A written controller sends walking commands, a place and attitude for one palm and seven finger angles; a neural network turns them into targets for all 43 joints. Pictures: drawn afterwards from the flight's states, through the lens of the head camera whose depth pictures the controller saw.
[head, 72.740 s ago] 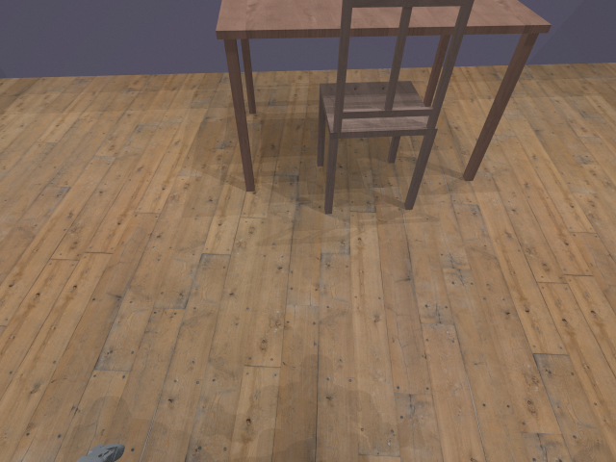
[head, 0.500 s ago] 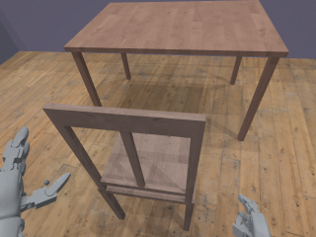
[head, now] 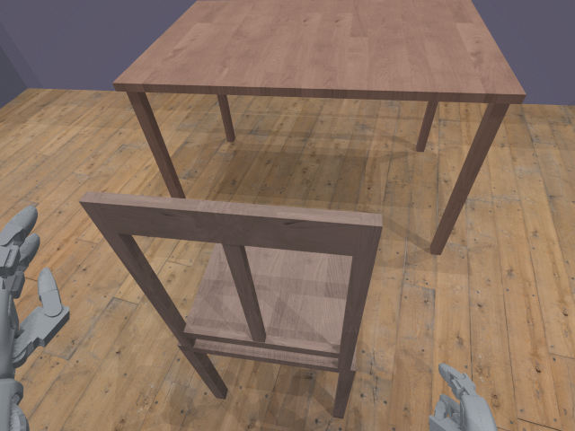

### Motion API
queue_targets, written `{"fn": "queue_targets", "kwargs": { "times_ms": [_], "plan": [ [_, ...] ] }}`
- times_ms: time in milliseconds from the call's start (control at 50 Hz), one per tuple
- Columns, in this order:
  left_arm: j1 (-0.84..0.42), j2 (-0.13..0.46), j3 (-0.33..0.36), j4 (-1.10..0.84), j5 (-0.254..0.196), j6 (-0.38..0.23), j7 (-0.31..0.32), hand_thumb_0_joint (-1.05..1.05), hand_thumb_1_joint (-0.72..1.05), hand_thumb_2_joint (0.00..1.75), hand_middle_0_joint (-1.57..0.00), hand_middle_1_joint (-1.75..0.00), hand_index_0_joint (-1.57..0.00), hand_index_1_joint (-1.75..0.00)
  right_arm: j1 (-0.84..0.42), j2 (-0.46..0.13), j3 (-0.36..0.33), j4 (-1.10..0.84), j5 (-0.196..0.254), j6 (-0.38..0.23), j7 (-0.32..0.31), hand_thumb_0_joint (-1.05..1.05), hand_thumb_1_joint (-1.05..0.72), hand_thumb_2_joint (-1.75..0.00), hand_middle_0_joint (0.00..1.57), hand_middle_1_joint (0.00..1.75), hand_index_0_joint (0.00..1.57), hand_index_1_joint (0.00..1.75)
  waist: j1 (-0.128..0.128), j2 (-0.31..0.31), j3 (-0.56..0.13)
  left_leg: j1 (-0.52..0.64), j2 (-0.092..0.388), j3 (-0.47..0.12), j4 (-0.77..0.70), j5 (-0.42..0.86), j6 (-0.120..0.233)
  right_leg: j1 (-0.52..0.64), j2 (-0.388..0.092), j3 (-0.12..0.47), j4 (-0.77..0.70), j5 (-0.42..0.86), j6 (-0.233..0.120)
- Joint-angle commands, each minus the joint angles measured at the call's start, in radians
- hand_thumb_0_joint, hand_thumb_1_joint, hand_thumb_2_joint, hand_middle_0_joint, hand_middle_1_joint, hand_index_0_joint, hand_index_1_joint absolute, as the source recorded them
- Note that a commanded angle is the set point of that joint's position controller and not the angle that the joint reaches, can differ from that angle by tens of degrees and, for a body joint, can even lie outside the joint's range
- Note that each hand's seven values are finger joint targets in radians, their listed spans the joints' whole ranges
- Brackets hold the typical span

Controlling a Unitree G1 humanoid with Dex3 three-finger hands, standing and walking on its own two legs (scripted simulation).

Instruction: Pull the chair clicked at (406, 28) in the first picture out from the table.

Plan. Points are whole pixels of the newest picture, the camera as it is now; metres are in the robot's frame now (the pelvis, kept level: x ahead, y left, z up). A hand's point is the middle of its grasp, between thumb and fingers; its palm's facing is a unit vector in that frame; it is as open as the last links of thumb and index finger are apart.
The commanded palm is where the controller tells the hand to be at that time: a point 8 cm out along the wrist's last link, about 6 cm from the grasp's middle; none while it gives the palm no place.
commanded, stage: draw the hand back to the body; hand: left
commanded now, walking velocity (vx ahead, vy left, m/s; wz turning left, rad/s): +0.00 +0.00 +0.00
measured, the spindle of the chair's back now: (248, 298) +0.34 +0.13 -0.07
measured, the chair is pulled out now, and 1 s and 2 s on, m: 0.50 0.50 0.50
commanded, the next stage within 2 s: step back with the hand held close in 0.06 s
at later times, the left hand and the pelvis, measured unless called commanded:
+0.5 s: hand (82, 311) +0.19 +0.25 +0.14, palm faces +0.33 -0.75 -0.57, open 7.4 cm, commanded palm +0.13 +0.30 +0.18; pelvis -0.02 +0.00 +0.00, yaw -2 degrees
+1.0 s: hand (44, 360) +0.14 +0.25 +0.16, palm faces +0.44 -0.72 -0.55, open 7.4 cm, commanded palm +0.08 +0.28 +0.18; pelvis -0.06 -0.01 -0.01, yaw -1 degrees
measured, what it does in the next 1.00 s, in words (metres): shifts its weight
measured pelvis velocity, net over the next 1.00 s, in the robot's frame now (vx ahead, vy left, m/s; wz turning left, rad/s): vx -0.06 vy -0.01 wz -0.01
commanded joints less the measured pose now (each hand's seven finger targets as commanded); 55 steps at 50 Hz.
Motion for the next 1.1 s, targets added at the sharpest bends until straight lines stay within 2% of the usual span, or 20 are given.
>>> {"fn": "queue_targets", "kwargs": {
  "times_ms": [0,80,160,180,220,280,400,440,500,540,580,660,720,740,820,840,860,940,980,1080],
  "plan": [
    [-0.059,0.187,0.141,-0.201,0.001,-0.065,0.024,0.00,0.90,0.90,-0.20,-0.30,-0.20,-0.30,-0.120,-0.096,-0.023,-0.158,-0.003,-0.055,-0.009,0.00,-0.90,-0.90,0.20,0.30,0.20,0.30,0.001,-0.025,-0.092,-0.134,0.038,-0.010,-0.075,0.432,-0.013,0.170,0.002,0.000,-0.027,0.173,-0.056],
    [-0.065,0.182,0.139,-0.177,-0.005,-0.062,0.022,0.00,0.90,0.90,-0.20,-0.30,-0.20,-0.30,-0.124,-0.097,-0.024,-0.160,-0.002,-0.050,-0.011,0.00,-0.90,-0.90,0.20,0.30,0.20,0.30,-0.002,-0.048,-0.079,-0.148,0.033,-0.006,-0.081,0.365,-0.007,0.166,0.003,0.004,-0.034,0.148,-0.056],
    [-0.123,0.180,0.111,-0.260,-0.001,-0.070,0.019,0.00,0.90,0.90,-0.20,-0.30,-0.20,-0.30,-0.125,-0.097,-0.013,-0.171,-0.005,-0.063,-0.006,0.00,-0.90,-0.90,0.20,0.30,0.20,0.30,-0.002,0.002,-0.096,-0.141,0.029,-0.013,-0.084,0.371,-0.010,0.169,-0.001,0.004,-0.032,0.140,-0.055],
    [-0.290,0.399,0.318,-0.326,-0.011,-0.120,0.023,0.00,0.90,0.90,-0.20,-0.30,-0.20,-0.30,-0.082,-0.113,-0.015,-0.206,0.011,-0.039,-0.013,0.00,-0.90,-0.90,0.20,0.30,0.20,0.30,-0.030,-0.003,-0.017,-0.138,0.076,-0.016,-0.086,0.255,0.014,0.073,-0.046,0.144,-0.065,0.227,-0.063],
    [-0.125,0.239,0.217,-0.168,-0.007,-0.109,0.006,0.00,0.90,0.90,-0.20,-0.30,-0.20,-0.30,-0.099,-0.091,-0.008,-0.196,0.001,-0.012,-0.018,0.00,-0.90,-0.90,0.20,0.30,0.20,0.30,-0.039,-0.025,-0.035,-0.122,0.081,-0.027,-0.097,0.240,0.016,0.070,-0.063,0.127,-0.049,0.232,-0.060],
    [-0.016,0.179,0.166,-0.127,0.002,-0.094,-0.002,0.00,0.90,0.90,-0.20,-0.30,-0.20,-0.30,-0.106,-0.101,-0.018,-0.218,-0.001,0.018,-0.015,0.00,-0.90,-0.90,0.20,0.30,0.20,0.30,-0.041,0.012,-0.092,-0.108,0.107,-0.030,-0.091,0.390,0.019,0.087,-0.058,0.090,0.003,0.297,-0.043],
    [0.072,0.238,0.217,-0.199,0.013,-0.085,0.016,0.00,0.90,0.90,-0.20,-0.30,-0.20,-0.30,-0.130,-0.086,-0.035,-0.253,0.000,0.070,-0.019,0.00,-0.90,-0.90,0.20,0.30,0.20,0.30,-0.044,-0.039,-0.167,-0.131,0.126,-0.042,-0.032,0.556,0.013,0.101,-0.077,0.073,0.064,0.404,-0.040],
    [0.073,0.284,0.257,-0.244,0.011,-0.090,0.025,0.00,0.90,0.90,-0.20,-0.30,-0.20,-0.30,-0.135,-0.086,-0.041,-0.255,0.005,0.075,-0.024,0.00,-0.90,-0.90,0.20,0.30,0.20,0.30,-0.046,-0.024,-0.190,-0.142,0.128,-0.052,-0.024,0.560,0.010,0.106,-0.083,0.078,0.086,0.407,-0.043],
    [0.102,0.281,0.265,-0.260,0.004,-0.096,0.032,0.00,0.90,0.90,-0.20,-0.30,-0.20,-0.30,-0.125,-0.076,-0.042,-0.258,0.008,0.079,-0.029,0.00,-0.90,-0.90,0.20,0.30,0.20,0.30,-0.047,-0.015,-0.203,-0.156,0.133,-0.052,0.008,0.572,0.009,0.086,-0.088,0.078,0.107,0.389,-0.045],
    [0.112,0.278,0.265,-0.239,-0.001,-0.091,0.036,0.00,0.90,0.90,-0.20,-0.30,-0.20,-0.30,-0.125,-0.081,-0.049,-0.250,0.013,0.083,-0.033,0.00,-0.90,-0.90,0.20,0.30,0.20,0.30,-0.053,-0.003,-0.198,-0.181,0.123,-0.050,0.025,0.502,0.006,0.081,-0.097,0.101,0.096,0.399,-0.053],
    [0.109,0.265,0.253,-0.226,0.000,-0.090,0.040,0.00,0.90,0.90,-0.20,-0.30,-0.20,-0.30,-0.111,-0.082,-0.049,-0.249,0.013,0.089,-0.035,0.00,-0.90,-0.90,0.20,0.30,0.20,0.30,-0.056,-0.051,-0.188,-0.217,0.111,-0.046,0.039,0.383,0.003,0.071,-0.107,0.112,0.082,0.383,-0.055],
    [0.102,0.251,0.234,-0.195,0.004,-0.085,0.046,0.00,0.90,0.90,-0.20,-0.30,-0.20,-0.30,-0.099,-0.087,-0.048,-0.243,0.011,0.095,-0.041,0.00,-0.90,-0.90,0.20,0.30,0.20,0.30,-0.060,-0.118,-0.163,-0.265,0.081,-0.047,0.039,0.135,0.011,0.010,-0.121,0.147,0.019,0.190,-0.059],
    [0.065,0.264,0.234,-0.221,0.012,-0.089,0.054,0.00,0.90,0.90,-0.20,-0.30,-0.20,-0.30,-0.106,-0.095,-0.041,-0.249,0.006,0.088,-0.044,0.00,-0.90,-0.90,0.20,0.30,0.20,0.30,-0.054,-0.110,-0.120,-0.324,0.082,-0.063,-0.005,0.009,0.029,-0.032,-0.097,0.149,-0.013,-0.016,-0.045],
    [0.052,0.293,0.253,-0.221,0.015,-0.090,0.061,0.00,0.90,0.90,-0.20,-0.30,-0.20,-0.30,-0.115,-0.099,-0.044,-0.241,0.007,0.084,-0.050,0.00,-0.90,-0.90,0.20,0.30,0.20,0.30,-0.053,-0.090,-0.105,-0.345,0.085,-0.067,-0.020,-0.024,0.035,-0.032,-0.089,0.153,-0.023,-0.050,-0.042],
    [0.024,0.277,0.231,-0.243,0.021,-0.100,0.061,0.00,0.90,0.90,-0.20,-0.30,-0.20,-0.30,-0.088,-0.104,-0.034,-0.252,0.001,0.068,-0.046,0.00,-0.90,-0.90,0.20,0.30,0.20,0.30,-0.049,-0.105,-0.104,-0.387,0.066,-0.060,-0.008,-0.115,0.039,-0.040,-0.092,0.170,-0.066,-0.162,-0.044],
    [0.023,0.305,0.255,-0.235,0.023,-0.101,0.067,0.00,0.90,0.90,-0.20,-0.30,-0.20,-0.30,-0.094,-0.106,-0.038,-0.241,0.000,0.066,-0.049,0.00,-0.90,-0.90,0.20,0.30,0.20,0.30,-0.049,-0.093,-0.093,-0.392,0.065,-0.061,-0.013,-0.121,0.039,-0.043,-0.092,0.172,-0.082,-0.172,-0.044],
    [0.029,0.279,0.234,-0.239,0.022,-0.105,0.063,0.00,0.90,0.90,-0.20,-0.30,-0.20,-0.30,-0.081,-0.101,-0.032,-0.248,0.001,0.062,-0.046,0.00,-0.90,-0.90,0.20,0.30,0.20,0.30,-0.050,-0.091,-0.104,-0.385,0.064,-0.055,-0.011,-0.125,0.040,-0.044,-0.092,0.167,-0.083,-0.184,-0.043],
    [0.037,0.298,0.254,-0.245,0.026,-0.114,0.069,0.00,0.90,0.90,-0.20,-0.30,-0.20,-0.30,-0.082,-0.113,-0.038,-0.243,-0.002,0.048,-0.043,0.00,-0.90,-0.90,0.20,0.30,0.20,0.30,-0.048,-0.031,-0.100,-0.420,0.082,-0.073,-0.055,-0.125,0.045,-0.014,-0.070,0.146,-0.063,-0.171,-0.036],
    [0.040,0.280,0.247,-0.256,0.028,-0.121,0.069,0.00,0.90,0.90,-0.20,-0.30,-0.20,-0.30,-0.079,-0.112,-0.039,-0.247,-0.005,0.045,-0.039,0.00,-0.90,-0.90,0.20,0.30,0.20,0.30,-0.046,-0.012,-0.102,-0.463,0.100,-0.088,-0.075,-0.079,0.048,0.032,-0.054,0.115,-0.007,-0.088,-0.031],
    [0.049,0.269,0.247,-0.262,0.026,-0.133,0.063,0.00,0.90,0.90,-0.20,-0.30,-0.20,-0.30,-0.078,-0.106,-0.050,-0.240,-0.006,0.043,-0.029,0.00,-0.90,-0.90,0.20,0.30,0.20,0.30,-0.046,-0.032,-0.113,-0.475,0.111,-0.083,-0.039,0.039,0.040,0.052,-0.059,0.107,0.049,0.080,-0.036]
  ]
}}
